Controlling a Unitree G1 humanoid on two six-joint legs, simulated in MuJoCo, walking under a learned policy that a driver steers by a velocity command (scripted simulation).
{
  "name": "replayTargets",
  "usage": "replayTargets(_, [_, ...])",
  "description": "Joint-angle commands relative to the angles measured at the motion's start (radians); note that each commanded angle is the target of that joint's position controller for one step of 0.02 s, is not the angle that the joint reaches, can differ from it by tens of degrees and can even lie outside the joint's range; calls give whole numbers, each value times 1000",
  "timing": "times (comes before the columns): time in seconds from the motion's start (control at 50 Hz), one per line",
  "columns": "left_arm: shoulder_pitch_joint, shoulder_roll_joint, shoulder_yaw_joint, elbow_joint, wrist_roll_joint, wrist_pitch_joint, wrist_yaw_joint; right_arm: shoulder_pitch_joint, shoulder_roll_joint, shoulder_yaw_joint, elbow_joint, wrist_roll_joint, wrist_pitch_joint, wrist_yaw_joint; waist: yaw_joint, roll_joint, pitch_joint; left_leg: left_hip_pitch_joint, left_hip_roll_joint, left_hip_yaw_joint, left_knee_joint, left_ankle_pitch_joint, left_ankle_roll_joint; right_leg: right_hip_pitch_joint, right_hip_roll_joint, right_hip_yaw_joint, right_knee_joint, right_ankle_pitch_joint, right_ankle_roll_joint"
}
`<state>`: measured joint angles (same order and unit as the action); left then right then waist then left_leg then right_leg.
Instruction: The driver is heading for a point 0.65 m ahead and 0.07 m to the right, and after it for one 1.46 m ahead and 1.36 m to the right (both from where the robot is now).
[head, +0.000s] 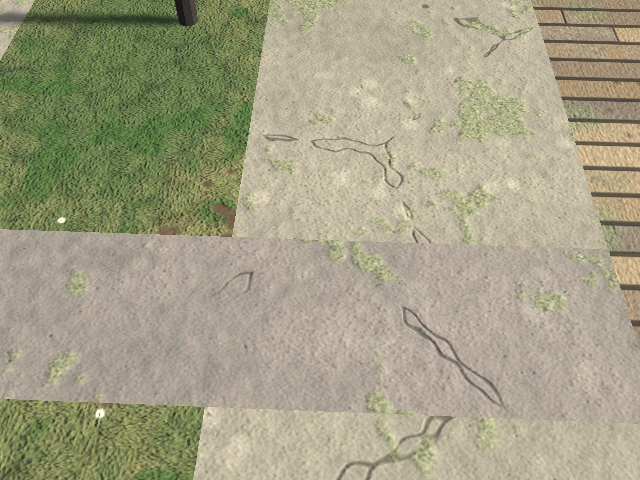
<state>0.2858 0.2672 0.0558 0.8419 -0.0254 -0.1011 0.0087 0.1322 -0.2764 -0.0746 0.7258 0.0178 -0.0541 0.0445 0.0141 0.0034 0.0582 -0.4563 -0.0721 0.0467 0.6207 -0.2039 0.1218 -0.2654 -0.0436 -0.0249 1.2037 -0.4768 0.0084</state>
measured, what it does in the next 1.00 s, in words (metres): walks ahead, turning right: right foot, then left foot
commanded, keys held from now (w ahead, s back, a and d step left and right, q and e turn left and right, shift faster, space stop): w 0.16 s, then w+e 0.50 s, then w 0.04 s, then e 0.30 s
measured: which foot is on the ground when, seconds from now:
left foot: down 0.00-0.48, up 0.50-0.90, down 0.92-1.00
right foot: up 0.00-0.44, down 0.46-0.92, up 0.94-1.00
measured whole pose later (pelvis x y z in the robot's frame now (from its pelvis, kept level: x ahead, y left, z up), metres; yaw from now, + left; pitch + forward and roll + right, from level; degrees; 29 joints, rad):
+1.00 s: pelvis +0.55 -0.04 +0.01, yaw -19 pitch +3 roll +0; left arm 0.31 0.31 0.06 0.70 -0.02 0.00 0.03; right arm 0.05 -0.25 -0.04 0.65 -0.02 -0.08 0.00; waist 0.06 -0.03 0.03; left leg -0.47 -0.02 -0.01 0.52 -0.10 0.02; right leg -0.38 0.11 0.15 1.09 -0.58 0.02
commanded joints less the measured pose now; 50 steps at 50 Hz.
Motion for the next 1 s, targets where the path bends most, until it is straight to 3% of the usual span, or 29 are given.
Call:
replayTargets(0.02, [-69, 129, 24, -117, 9, -58, 2, 110, -97, -28, -39, 0, -17, -11, -43, -16, -153, 478, 299, -471, -333, 179, 199, -472, -71, 106, 50, 128, -25])
replayTargets(0.04, [-41, 136, 31, -109, 20, -43, 2, 74, -68, -17, -55, -12, -19, -15, -11, -4, -137, 386, 271, -407, -357, 254, 187, -399, -95, 110, 6, 162, -18])
replayTargets(0.08, [-15, 108, 30, -108, 30, -16, 0, 78, -80, -18, -49, -14, -27, -18, 12, 11, -122, 292, 248, -343, -394, 361, 187, -340, -102, 88, -61, 198, 4])
replayTargets(0.16, [-127, 72, 15, -149, 37, 1, 4, 144, -119, -23, -13, -9, -33, -38, -19, 35, -71, 255, 202, -220, -422, 463, 148, -386, -91, 56, -289, 399, 35])
replayTargets(0.22, [-208, 52, 3, -157, 22, -5, -11, 175, -122, -18, 3, -8, -31, -43, -66, 61, -59, 291, 181, -151, -429, 377, 95, -358, -65, 32, -507, 598, 15])
replayTargets(0.26, [-265, 51, -1, -171, 11, -8, -23, 204, -133, -17, 20, -10, -35, -43, -96, 64, -39, 333, 211, -154, -441, 302, 86, -358, -51, 22, -579, 654, -1])
replayTargets(0.34, [-330, 65, -2, -210, 3, -13, -52, 237, -142, -20, 58, -14, -25, -45, -111, 54, -2, 517, 291, -153, -393, 358, 76, -466, -31, 34, -640, 544, -53])
replayTargets(0.38, [-314, 72, 0, -220, 3, -15, -68, 222, -153, -24, 62, -14, -15, -53, -88, 62, -16, 573, 310, -125, -335, 516, 56, -445, -4, 23, -655, 447, -86])
replayTargets(0.4, [-273, 87, 7, -215, 5, -13, -70, 201, -165, -27, 56, -15, -11, -57, -62, 77, -50, 580, 304, -103, -280, 685, 41, -372, 26, -1, -654, 403, -104])
replayTargets(0.42, [-201, 112, 20, -200, 9, -9, -68, 184, -176, -29, 50, -17, -6, -62, -22, 92, -107, 581, 291, -81, -187, 867, 27, -263, 65, -33, -648, 370, -123])
replayTargets(0.44, [-65, 148, 41, -166, 13, -5, -64, 159, -176, -26, 41, -16, 2, -66, 54, 74, -181, 539, 251, -37, -8, 961, 1, -76, 104, -56, -690, 410, -152])
replayTargets(0.46, [92, 210, 62, -142, 19, 0, -53, 160, -157, -14, 19, -27, -1, -74, 116, 2, -286, 334, 217, -9, 266, 741, -35, 218, -13, 121, -681, 479, -212])
replayTargets(0.48, [153, 294, 82, -138, 18, -2, -52, 283, -44, 23, -9, -41, -26, -56, 50, -252, -401, -114, 9, -21, 668, -15, -117, 601, -254, 641, -739, 338, -408])
replayTargets(0.5, [174, 204, 60, -127, 2, 3, -50, 242, -93, 21, 2, -27, -56, -40, 90, -221, -451, -269, -2, -169, 779, -318, -110, 683, -280, 828, -868, 212, -413])
replayTargets(0.52, [116, 171, 49, -144, 7, 9, -42, 147, -139, 11, -37, 7, -79, -27, 96, -159, -296, -354, 57, -186, 782, -253, -95, 576, -254, 694, -889, 191, -360])
replayTargets(0.54, [53, 156, 44, -164, 12, 14, -38, 86, -133, 17, -54, 6, -91, -27, 71, -39, -210, -333, 100, -169, 713, -185, -88, 426, -217, 585, -901, 257, -330])
replayTargets(0.56, [4, 140, 38, -177, 15, 18, -38, 57, -130, 12, -61, -15, -92, -31, 35, 28, -134, -293, 128, -153, 619, -150, -97, 282, -183, 511, -923, 369, -314])
replayTargets(0.58, [-24, 125, 30, -191, 24, 18, -36, 68, -133, 4, -67, -29, -83, -36, 0, 14, -121, -227, 152, -153, 563, -127, -106, 194, -154, 460, -946, 450, -309])
replayTargets(0.64, [-41, 139, 36, -200, 17, 17, -26, 105, -100, 8, -71, -37, -52, -47, -38, -41, -101, -164, 161, -121, 432, -102, -153, 57, -111, 375, -982, 563, -318])
replayTargets(0.72, [0, 165, 43, -179, 9, 25, -6, -24, -58, 26, -100, -39, -44, -53, 9, -64, -67, -105, 128, -88, 138, 157, -187, -31, -40, 251, -970, 620, -259])
replayTargets(0.8, [75, 178, 50, -147, 2, 58, 9, -127, -64, 20, -130, -28, -53, -44, 51, -100, -101, -13, 39, -85, -45, 281, -181, 12, -23, 279, -855, 695, -200])
replayTargets(0.84, [73, 168, 50, -152, 0, 74, 18, -125, -90, 8, -134, -27, -55, -39, 37, -109, -116, 0, 25, -115, -108, 230, -164, 77, -40, 353, -780, 662, -180])
replayTargets(0.88, [23, 160, 50, -176, 3, 84, 26, -68, -108, -5, -122, -30, -62, -37, -8, -129, -131, 66, 31, -124, -181, 228, -132, 110, -33, 408, -689, 647, -149])
replayTargets(0.9, [-6, 140, 45, -195, 4, 85, 26, -11, -124, -12, -111, -39, -69, -40, -43, -117, -165, 179, 69, -125, -240, 339, -103, 84, 11, 391, -595, 622, -113])
replayTargets(0.92, [-17, 87, 27, -229, 21, 79, 25, 90, -186, -25, -108, -59, -69, -51, -75, -11, -291, 429, 253, -262, -182, 634, -30, -39, 74, 321, -359, 412, -65])
replayTargets(0.94, [200, 30, 11, -208, 25, 73, 19, 121, -200, -22, -113, -74, -50, -56, 7, 254, -423, 712, 523, -543, -111, 986, 156, -281, 203, 237, -83, -295, -5])
replayTargets(0.96, [262, 141, 23, -193, 9, 76, 12, 129, -181, -28, -103, -34, -29, -51, 4, 272, -481, 701, 581, -689, -153, 692, 207, -367, 117, 216, 67, -249, 19])
replayTargets(0.98, [155, 198, 44, -190, -1, 94, 17, 87, -115, -12, -127, -29, -16, -58, -32, 156, -361, 608, 495, -568, -190, 490, 162, -418, 79, 187, 129, -153, 51])
replayTargets(1.0, [74, 202, 50, -207, -1, 115, 23, 41, -86, 0, -129, -31, 0, -63, -34, 91, -276, 498, 431, -455, -221, 364, 119, -433, 56, 150, 120, -79, 66])
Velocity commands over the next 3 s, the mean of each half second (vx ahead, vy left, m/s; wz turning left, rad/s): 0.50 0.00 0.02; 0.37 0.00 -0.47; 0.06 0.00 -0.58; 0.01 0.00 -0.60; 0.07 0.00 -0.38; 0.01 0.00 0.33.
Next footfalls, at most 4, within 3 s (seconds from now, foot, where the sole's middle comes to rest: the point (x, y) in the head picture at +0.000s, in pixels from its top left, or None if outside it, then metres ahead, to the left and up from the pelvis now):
0.46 right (405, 477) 0.44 -0.13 -0.76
0.92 left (328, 349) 0.72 0.02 -0.76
1.36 right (431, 419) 0.56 -0.19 -0.76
1.82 left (349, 356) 0.70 -0.02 -0.76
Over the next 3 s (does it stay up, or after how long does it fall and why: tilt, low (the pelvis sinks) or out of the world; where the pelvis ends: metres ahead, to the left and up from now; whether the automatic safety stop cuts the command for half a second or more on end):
stays up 0.53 -0.14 0.01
